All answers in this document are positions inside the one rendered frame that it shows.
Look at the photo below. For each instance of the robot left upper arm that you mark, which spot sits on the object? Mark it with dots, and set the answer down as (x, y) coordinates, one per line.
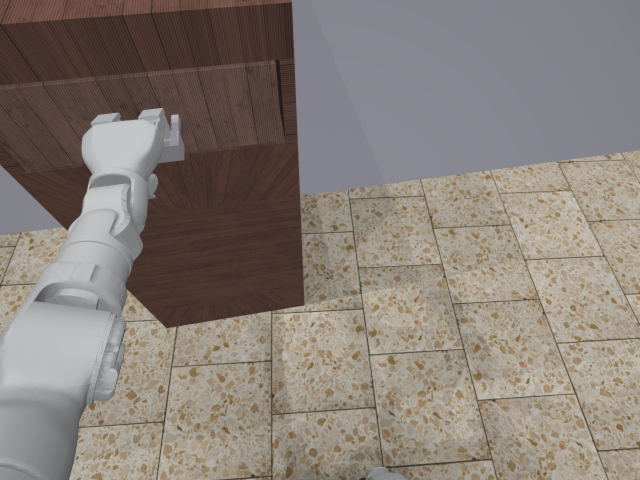
(59, 360)

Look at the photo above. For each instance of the drawer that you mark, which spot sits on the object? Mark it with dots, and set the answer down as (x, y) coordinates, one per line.
(42, 123)

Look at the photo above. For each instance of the handle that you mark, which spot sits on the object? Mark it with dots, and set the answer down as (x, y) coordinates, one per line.
(173, 149)

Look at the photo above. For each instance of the left robot hand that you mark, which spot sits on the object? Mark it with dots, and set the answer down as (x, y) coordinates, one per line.
(135, 145)

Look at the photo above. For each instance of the cabinet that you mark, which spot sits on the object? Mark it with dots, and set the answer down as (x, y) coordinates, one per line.
(223, 236)

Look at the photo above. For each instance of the robot left forearm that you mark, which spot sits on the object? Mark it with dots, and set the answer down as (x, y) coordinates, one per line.
(96, 259)

